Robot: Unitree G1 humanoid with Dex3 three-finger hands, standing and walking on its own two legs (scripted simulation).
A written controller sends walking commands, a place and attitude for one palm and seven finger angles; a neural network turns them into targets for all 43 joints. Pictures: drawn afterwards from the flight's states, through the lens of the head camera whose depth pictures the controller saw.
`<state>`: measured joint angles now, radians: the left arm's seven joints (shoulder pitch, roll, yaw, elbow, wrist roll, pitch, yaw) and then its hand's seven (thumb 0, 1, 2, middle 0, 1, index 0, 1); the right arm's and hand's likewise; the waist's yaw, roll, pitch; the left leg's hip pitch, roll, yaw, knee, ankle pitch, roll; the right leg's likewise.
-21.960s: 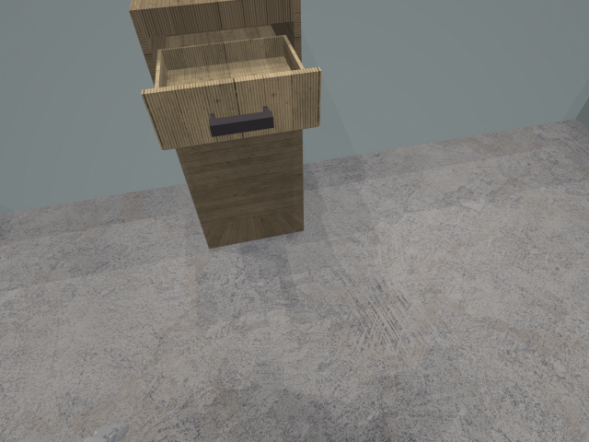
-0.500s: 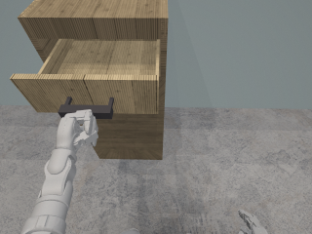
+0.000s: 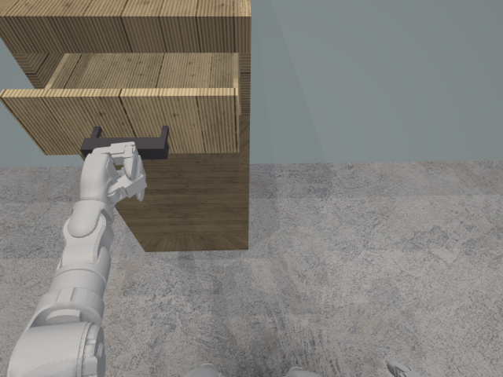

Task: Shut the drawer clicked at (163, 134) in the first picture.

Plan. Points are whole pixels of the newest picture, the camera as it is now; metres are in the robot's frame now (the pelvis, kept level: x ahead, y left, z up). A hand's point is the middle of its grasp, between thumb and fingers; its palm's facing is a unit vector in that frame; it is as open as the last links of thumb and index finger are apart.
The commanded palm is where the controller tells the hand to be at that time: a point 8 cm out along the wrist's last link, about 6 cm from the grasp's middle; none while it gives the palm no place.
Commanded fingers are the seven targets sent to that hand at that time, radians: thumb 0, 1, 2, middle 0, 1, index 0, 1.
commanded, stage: push the drawer shut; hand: left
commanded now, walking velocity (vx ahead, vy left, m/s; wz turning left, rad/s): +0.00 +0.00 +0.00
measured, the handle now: (128, 139) +0.49 +0.22 +0.08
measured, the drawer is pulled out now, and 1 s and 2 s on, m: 0.12 0.00 0.00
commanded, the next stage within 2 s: pull the fist back off the drawer in 1.32 s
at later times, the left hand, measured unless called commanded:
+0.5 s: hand (145, 146) +0.48 +0.19 +0.07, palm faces +0.03 -1.00 -0.03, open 3.1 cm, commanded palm +0.47 +0.24 +0.08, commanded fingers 0.00 0.90 0.90 -1.40 -1.60 -1.40 -1.60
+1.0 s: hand (148, 126) +0.53 +0.19 +0.07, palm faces +0.03 -1.00 -0.03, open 3.0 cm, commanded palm +0.54 +0.24 +0.08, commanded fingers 0.00 0.90 0.90 -1.40 -1.60 -1.40 -1.60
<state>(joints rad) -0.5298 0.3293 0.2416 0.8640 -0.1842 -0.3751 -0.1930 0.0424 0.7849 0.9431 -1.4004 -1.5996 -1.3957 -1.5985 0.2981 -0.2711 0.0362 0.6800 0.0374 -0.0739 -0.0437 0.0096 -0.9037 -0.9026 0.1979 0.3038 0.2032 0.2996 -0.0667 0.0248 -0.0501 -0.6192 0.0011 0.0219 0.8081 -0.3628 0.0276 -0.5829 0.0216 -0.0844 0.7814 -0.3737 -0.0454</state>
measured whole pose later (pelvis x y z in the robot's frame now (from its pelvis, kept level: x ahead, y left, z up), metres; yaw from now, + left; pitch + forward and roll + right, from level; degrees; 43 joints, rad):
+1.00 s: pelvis +0.00 +0.02 -0.02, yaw -1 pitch +21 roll -3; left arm -1.00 0.54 0.39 1.29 -0.05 -0.38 -0.18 -0.01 0.67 0.94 -1.40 -1.60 -1.39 -1.60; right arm 0.43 -0.28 0.05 0.67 -0.02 0.02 0.00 0.00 -0.90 -0.90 0.20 0.30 0.20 0.30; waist -0.19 0.04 -0.09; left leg -0.89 0.02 0.01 0.94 -0.41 0.05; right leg -0.83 0.03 -0.09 0.86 -0.39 -0.03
